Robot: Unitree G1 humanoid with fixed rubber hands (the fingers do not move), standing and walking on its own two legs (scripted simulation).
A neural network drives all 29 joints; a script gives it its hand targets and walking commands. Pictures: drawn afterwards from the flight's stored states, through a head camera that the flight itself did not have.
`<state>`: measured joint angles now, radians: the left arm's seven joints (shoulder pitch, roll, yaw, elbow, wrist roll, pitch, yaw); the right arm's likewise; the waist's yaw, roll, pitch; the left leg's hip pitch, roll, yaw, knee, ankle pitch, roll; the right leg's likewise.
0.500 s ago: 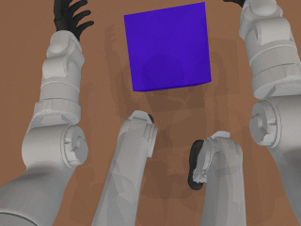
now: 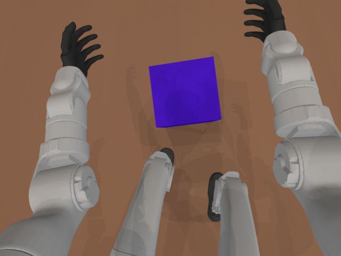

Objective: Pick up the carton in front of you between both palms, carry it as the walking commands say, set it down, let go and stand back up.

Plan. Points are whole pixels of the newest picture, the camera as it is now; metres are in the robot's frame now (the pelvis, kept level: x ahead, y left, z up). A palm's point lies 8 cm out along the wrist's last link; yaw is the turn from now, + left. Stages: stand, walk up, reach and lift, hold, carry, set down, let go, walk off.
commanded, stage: set down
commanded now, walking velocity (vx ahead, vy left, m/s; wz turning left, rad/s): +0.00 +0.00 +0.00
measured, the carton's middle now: (185, 98) +0.46 +0.09 -0.47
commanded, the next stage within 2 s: let go in 0.04 s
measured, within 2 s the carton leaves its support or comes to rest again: neither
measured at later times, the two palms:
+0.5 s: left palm (29, 103) +0.34 +0.29 +0.03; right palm (320, 105) +0.42 -0.12 +0.02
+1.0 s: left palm (9, 189) +0.25 +0.23 +0.11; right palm out of the picture +0.30 -0.23 +0.10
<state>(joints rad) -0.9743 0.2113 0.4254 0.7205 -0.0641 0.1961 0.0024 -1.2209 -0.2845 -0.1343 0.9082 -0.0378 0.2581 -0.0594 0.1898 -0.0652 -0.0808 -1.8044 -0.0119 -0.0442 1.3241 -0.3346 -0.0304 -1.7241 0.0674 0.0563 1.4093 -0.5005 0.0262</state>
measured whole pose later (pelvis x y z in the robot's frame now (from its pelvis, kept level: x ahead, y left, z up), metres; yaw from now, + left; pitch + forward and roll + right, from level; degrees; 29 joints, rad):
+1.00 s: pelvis +0.10 -0.01 +0.18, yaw +3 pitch +4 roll +1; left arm 0.23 0.20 0.03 0.42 -0.02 0.03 -0.07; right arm 0.16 -0.18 -0.06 0.49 -0.04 0.02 0.01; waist 0.03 0.00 0.03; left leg -0.30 -0.02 -0.06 0.43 -0.20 -0.03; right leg -0.21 0.02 0.05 0.46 -0.33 -0.01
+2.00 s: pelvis +0.11 +0.02 +0.18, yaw +0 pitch +0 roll +0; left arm 0.21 0.36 0.02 0.74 0.04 0.01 0.03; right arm 0.17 -0.31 -0.04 0.82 -0.04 0.01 -0.02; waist -0.01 -0.06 0.01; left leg -0.23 -0.02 0.00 0.52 -0.28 0.02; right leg -0.11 0.00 0.10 0.46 -0.35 0.03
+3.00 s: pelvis +0.09 +0.02 +0.19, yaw +0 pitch -2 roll +0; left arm 0.18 0.39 0.01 0.96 0.02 -0.01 0.02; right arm 0.12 -0.37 -0.01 1.03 -0.02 -0.01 -0.01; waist -0.01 -0.03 0.03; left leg -0.18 -0.02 -0.01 0.41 -0.19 0.02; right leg -0.06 -0.01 0.08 0.36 -0.26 0.03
